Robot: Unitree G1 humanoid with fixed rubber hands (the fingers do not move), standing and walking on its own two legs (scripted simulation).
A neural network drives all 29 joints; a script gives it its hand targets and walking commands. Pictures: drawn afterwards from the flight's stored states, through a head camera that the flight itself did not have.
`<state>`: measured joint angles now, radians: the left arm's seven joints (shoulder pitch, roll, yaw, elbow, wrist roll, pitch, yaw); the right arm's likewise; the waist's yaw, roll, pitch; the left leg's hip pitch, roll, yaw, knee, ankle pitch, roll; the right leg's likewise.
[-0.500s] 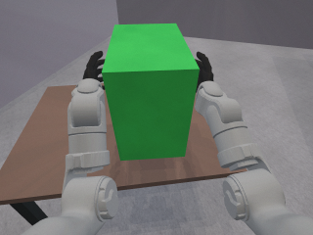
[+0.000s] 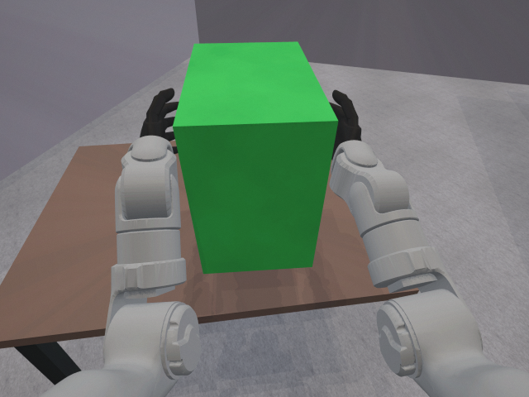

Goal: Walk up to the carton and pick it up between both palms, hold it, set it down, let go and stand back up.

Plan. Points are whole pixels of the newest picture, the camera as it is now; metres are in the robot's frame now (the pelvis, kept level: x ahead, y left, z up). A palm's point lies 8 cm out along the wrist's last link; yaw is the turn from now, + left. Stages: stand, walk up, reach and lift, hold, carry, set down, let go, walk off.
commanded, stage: hold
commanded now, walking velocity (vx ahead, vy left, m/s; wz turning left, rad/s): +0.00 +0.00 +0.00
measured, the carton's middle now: (252, 153) +0.41 +0.01 +0.21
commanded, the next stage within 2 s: none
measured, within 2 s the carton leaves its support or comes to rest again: neither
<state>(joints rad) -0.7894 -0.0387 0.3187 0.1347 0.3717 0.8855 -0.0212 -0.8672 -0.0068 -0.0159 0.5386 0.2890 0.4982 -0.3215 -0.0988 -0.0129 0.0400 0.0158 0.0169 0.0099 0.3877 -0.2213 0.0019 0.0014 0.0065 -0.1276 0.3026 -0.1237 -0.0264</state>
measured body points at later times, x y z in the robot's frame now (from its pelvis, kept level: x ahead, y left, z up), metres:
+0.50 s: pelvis +0.00 +0.00 +0.00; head -0.06 +0.01 +0.45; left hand +0.38 +0.14 +0.25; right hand +0.38 -0.12 +0.24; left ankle +0.01 +0.11 -0.75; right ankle +0.04 -0.10 -0.75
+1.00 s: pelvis +0.00 +0.00 +0.00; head -0.07 +0.00 +0.45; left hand +0.38 +0.13 +0.26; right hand +0.38 -0.13 +0.24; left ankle +0.01 +0.11 -0.75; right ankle +0.04 -0.10 -0.75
